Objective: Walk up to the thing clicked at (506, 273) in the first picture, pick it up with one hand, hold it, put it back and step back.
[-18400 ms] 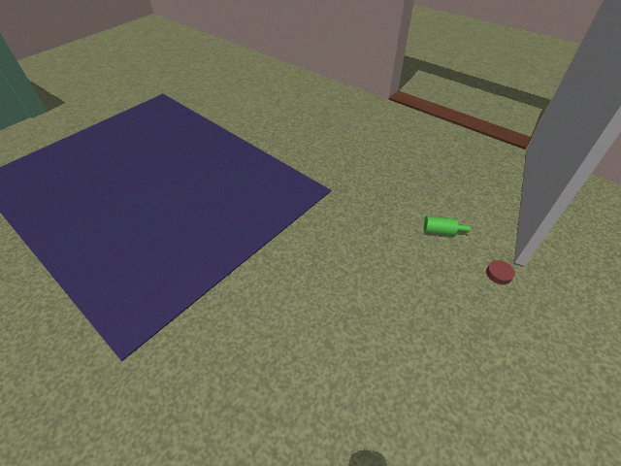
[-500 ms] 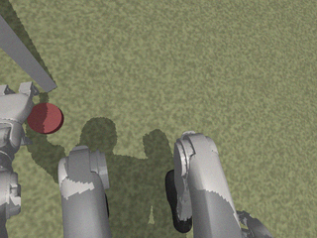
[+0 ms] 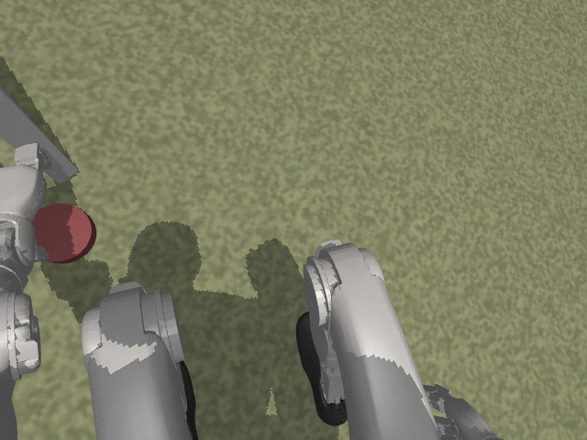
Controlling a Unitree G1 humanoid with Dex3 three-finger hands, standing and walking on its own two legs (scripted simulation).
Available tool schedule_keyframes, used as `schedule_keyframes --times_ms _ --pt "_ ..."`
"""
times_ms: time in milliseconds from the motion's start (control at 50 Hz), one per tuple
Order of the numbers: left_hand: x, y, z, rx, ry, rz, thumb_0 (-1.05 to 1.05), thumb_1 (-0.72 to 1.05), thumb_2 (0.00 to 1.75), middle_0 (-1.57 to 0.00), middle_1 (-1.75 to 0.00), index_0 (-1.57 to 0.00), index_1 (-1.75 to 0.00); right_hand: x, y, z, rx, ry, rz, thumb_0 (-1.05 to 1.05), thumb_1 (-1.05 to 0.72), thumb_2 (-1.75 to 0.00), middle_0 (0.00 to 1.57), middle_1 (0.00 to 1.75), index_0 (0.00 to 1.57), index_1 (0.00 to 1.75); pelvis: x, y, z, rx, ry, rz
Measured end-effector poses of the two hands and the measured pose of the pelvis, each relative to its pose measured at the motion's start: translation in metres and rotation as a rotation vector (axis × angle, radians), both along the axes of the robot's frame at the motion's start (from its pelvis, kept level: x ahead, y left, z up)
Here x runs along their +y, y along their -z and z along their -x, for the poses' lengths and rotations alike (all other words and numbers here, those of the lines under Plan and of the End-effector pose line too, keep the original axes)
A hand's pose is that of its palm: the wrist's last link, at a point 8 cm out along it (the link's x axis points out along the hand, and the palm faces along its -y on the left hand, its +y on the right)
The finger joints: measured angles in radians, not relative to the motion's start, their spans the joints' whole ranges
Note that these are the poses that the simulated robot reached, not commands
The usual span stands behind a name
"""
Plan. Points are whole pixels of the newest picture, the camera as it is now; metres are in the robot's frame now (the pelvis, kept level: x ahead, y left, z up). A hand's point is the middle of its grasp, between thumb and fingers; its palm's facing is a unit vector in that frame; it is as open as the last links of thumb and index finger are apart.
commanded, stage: close in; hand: left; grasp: from above
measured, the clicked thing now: (61, 233) +0.43 +0.30 -0.30
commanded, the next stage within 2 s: rest palm in 0.06 s
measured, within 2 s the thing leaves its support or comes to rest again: neither
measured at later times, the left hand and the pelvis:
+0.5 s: hand (56, 237) +0.41 +0.28 -0.24, palm faces -0.42 -0.11 -0.90, open 14.1 cm; pelvis +0.00 +0.00 -0.02, yaw -2 degrees
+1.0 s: hand (49, 236) +0.42 +0.30 -0.26, palm faces -0.47 -0.17 -0.87, open 14.1 cm; pelvis +0.00 +0.01 -0.02, yaw -4 degrees
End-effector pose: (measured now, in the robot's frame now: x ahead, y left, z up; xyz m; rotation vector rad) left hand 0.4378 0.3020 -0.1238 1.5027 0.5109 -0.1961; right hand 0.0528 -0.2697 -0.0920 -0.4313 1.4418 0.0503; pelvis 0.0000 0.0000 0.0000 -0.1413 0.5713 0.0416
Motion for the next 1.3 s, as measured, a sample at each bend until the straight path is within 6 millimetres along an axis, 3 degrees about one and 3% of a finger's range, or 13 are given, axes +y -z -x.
schedule_keyframes --times_ms 260,560,680,800,1060,1300 --pt "0.010 0.022 0.023 0.069 0.009 0.067 0.00 -0.52 0.99 -0.08 -1.05 -0.08 -1.04 -0.009 0.001 0.007 0.035 -0.068 0.026 0.00 -0.90 -0.90 0.20 0.30 0.20 0.30 -0.005 0.010 0.005 -0.047 0.003 -0.002" --pt "-0.018 0.060 0.017 -0.040 0.108 0.066 0.00 -0.52 0.99 -0.08 -1.00 -0.07 -1.00 -0.004 -0.006 -0.004 0.046 -0.169 0.053 0.00 -0.89 -0.90 0.20 0.30 0.20 0.30 0.002 0.021 -0.001 -0.063 0.021 0.037" --pt "-0.019 0.065 0.009 -0.050 0.055 0.023 0.00 -0.51 0.98 -0.07 -1.00 -0.07 -0.99 0.003 -0.001 -0.009 0.029 -0.191 0.006 0.00 -0.89 -0.90 0.20 0.30 0.20 0.30 0.005 0.023 -0.002 -0.064 0.029 0.046" --pt "-0.008 0.067 -0.001 -0.034 -0.045 0.044 0.01 -0.51 0.96 -0.07 -1.01 -0.07 -1.01 0.011 0.001 -0.008 0.014 -0.204 -0.034 0.00 -0.90 -0.90 0.20 0.30 0.20 0.30 0.006 0.024 -0.003 -0.069 0.033 0.054" --pt "0.007 0.078 0.015 0.047 -0.021 0.090 0.00 -0.51 0.96 -0.07 -1.02 -0.07 -1.03 0.013 -0.008 0.013 0.078 -0.216 -0.020 0.00 -0.90 -0.90 0.20 0.30 0.20 0.30 0.006 0.025 0.000 -0.109 0.035 0.065" --pt "-0.017 0.083 0.022 -0.035 0.149 0.075 0.00 -0.51 0.96 -0.07 -1.01 -0.07 -1.01 0.009 -0.022 0.006 0.051 -0.253 0.022 0.00 -0.89 -0.90 0.20 0.30 0.20 0.30 0.013 0.024 0.002 -0.135 0.046 0.095"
